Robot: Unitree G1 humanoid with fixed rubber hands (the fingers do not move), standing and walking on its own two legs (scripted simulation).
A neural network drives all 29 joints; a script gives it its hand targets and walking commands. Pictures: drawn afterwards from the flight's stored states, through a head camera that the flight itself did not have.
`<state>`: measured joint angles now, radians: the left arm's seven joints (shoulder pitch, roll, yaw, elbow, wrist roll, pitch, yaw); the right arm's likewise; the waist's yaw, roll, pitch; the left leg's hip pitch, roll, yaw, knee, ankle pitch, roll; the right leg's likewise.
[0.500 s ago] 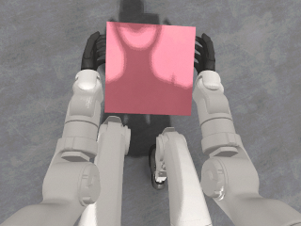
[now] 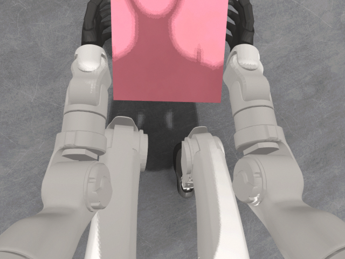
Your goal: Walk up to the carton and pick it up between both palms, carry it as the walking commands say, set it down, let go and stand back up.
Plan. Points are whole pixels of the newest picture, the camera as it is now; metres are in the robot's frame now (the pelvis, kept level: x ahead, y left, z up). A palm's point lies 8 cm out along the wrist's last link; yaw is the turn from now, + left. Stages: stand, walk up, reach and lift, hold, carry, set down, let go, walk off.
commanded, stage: set down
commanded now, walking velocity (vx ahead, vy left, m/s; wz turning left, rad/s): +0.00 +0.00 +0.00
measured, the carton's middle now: (167, 56) +0.48 +0.03 -0.23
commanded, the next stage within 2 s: none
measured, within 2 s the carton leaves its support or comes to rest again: rests again in 1.08 s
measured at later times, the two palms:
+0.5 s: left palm (93, 31) +0.50 +0.19 -0.19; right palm (223, 45) +0.51 -0.09 -0.19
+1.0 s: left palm (90, 34) +0.49 +0.20 -0.21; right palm (216, 49) +0.51 -0.08 -0.21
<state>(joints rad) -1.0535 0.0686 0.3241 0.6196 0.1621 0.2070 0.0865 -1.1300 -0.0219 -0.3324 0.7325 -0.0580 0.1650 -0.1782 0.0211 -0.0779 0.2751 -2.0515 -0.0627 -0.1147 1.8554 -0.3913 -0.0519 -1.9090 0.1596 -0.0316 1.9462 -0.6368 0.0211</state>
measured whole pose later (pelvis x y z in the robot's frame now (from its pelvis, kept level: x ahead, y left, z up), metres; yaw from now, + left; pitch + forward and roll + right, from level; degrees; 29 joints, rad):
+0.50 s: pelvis +0.00 -0.01 -0.04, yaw +1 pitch +35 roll -2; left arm -1.25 0.15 0.32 0.78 0.15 0.23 0.04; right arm -1.21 -0.05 -0.33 0.79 -0.06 0.19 -0.22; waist 0.07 -0.08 0.30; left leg -2.19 -0.07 -0.10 1.97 -0.39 -0.08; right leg -2.07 0.17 -0.03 2.10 -0.65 0.01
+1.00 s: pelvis +0.00 -0.01 -0.06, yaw +0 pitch +35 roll -2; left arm -1.26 0.18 0.31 0.85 0.14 0.21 0.02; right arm -1.22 -0.04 -0.33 0.83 -0.06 0.18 -0.23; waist 0.07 -0.08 0.29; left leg -2.23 -0.07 -0.10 2.01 -0.39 -0.07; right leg -2.11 0.18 -0.03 2.13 -0.65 0.02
